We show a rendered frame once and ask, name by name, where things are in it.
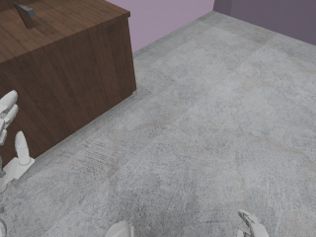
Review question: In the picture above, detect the left robot thigh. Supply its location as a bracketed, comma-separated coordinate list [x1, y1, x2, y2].
[105, 222, 134, 237]

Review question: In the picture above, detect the robot left hand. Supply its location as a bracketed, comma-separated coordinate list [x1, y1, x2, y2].
[0, 90, 35, 194]

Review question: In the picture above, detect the tap lever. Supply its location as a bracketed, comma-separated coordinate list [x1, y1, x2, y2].
[18, 4, 36, 18]

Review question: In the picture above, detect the robot right hand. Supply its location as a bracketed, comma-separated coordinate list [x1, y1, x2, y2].
[234, 209, 270, 237]

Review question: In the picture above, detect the counter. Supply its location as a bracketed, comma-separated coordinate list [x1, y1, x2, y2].
[0, 0, 137, 171]

